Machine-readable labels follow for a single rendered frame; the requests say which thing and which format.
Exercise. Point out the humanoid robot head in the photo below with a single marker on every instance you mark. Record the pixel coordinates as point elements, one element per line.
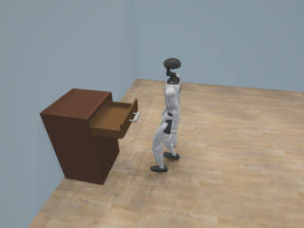
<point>172,63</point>

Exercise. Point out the left robot hand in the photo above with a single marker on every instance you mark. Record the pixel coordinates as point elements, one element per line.
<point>172,139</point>

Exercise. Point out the drawer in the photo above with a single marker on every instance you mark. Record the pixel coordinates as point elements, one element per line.
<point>112,119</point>

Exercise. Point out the robot left upper arm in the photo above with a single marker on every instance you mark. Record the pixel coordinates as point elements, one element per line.
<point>171,94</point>

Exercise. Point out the left robot shin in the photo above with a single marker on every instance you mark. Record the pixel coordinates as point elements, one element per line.
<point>158,155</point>

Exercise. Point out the handle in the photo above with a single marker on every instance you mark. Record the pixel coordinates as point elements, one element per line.
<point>136,117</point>

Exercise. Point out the right robot hand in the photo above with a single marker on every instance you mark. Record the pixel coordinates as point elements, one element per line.
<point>164,111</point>

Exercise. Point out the left robot forearm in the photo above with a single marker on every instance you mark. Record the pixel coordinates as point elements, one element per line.
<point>175,121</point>

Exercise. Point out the cabinet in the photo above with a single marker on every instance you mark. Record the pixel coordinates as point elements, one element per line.
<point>82,156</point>

